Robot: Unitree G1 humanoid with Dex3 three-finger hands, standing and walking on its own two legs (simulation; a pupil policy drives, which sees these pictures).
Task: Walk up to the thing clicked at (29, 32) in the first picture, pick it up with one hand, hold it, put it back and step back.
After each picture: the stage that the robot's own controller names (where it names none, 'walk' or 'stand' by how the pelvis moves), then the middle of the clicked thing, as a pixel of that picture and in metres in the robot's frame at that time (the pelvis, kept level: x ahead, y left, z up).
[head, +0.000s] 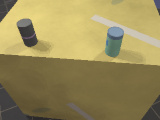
stand; (27, 33) +0.62 +0.30 +0.03
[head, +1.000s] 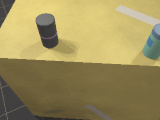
walk; (47, 31) +0.52 +0.17 +0.07
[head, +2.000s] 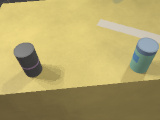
stand; (29, 60) +0.41 +0.22 +0.06
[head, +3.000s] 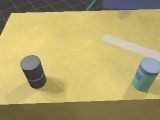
stand; (34, 72) +0.38 +0.21 +0.03
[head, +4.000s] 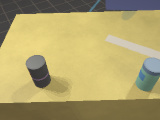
stand; (39, 72) +0.39 +0.20 +0.03
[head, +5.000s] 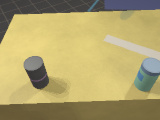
stand; (37, 73) +0.39 +0.21 +0.03
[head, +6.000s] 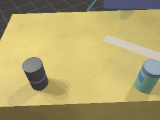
stand; (36, 74) +0.38 +0.21 +0.03
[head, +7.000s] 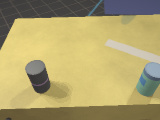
rise first; (38, 77) +0.37 +0.21 +0.03
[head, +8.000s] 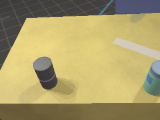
go down; (46, 73) +0.38 +0.20 +0.04
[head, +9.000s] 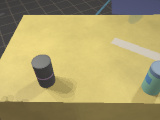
go down; (44, 71) +0.39 +0.19 +0.04
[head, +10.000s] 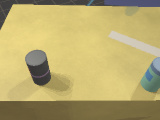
go down; (39, 68) +0.38 +0.19 +0.05
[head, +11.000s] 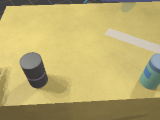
close in; (35, 71) +0.38 +0.19 +0.06
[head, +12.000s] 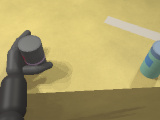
close; (34, 55) +0.40 +0.19 +0.09
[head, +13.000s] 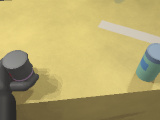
lift; (21, 70) +0.36 +0.21 +0.09
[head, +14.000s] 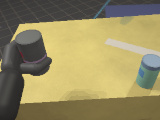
lift; (34, 53) +0.33 +0.17 +0.21
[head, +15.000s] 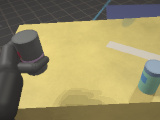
hold; (31, 53) +0.34 +0.18 +0.21
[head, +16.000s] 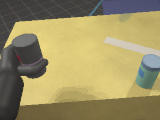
hold; (30, 56) +0.34 +0.18 +0.18
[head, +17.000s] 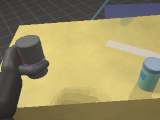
crouch; (33, 57) +0.35 +0.18 +0.18
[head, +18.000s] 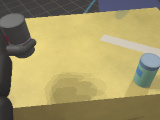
lower; (18, 37) +0.40 +0.21 +0.21
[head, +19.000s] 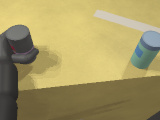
lower; (22, 45) +0.44 +0.20 +0.09
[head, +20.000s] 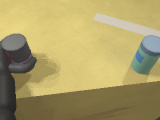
lower; (20, 54) +0.41 +0.21 +0.09
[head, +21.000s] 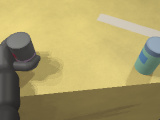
lower; (24, 52) +0.42 +0.20 +0.09
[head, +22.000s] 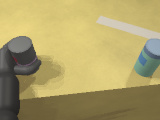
lower; (25, 56) +0.41 +0.20 +0.09
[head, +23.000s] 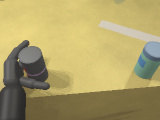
withdraw; (34, 66) +0.38 +0.18 +0.08
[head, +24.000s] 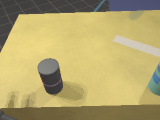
sink last; (51, 77) +0.35 +0.16 +0.07
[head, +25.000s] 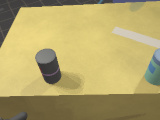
stand; (49, 66) +0.38 +0.17 +0.07
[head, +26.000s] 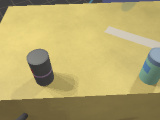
stand; (41, 68) +0.37 +0.17 +0.08
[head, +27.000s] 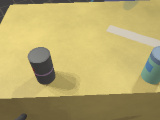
stand; (42, 66) +0.37 +0.17 +0.09
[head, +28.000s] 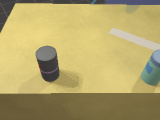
stand; (48, 64) +0.39 +0.16 +0.07
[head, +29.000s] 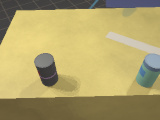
walk; (47, 70) +0.39 +0.17 +0.03
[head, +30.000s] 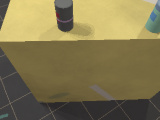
walk; (64, 15) +0.58 +0.12 +0.06
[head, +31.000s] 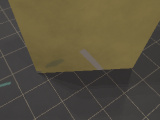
walk; out of the picture +0.92 +0.20 +0.05
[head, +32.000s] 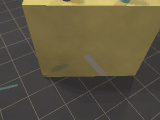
stand; out of the picture +0.98 +0.17 +0.04
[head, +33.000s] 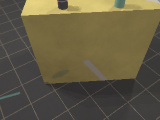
stand; out of the picture +0.98 +0.18 +0.03
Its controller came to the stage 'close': yes
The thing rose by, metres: 0.21
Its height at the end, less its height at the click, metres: +0.00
